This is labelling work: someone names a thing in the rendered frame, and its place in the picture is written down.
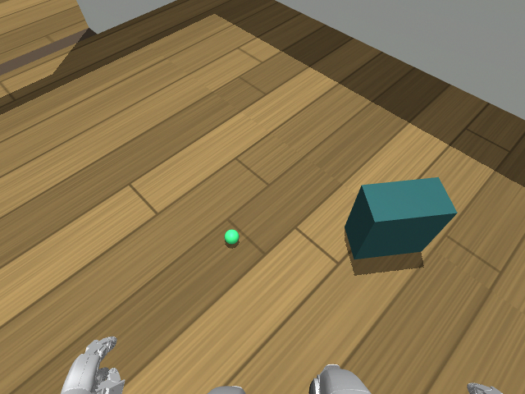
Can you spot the left robot hand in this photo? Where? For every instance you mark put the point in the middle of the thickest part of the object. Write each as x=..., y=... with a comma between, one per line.
x=85, y=373

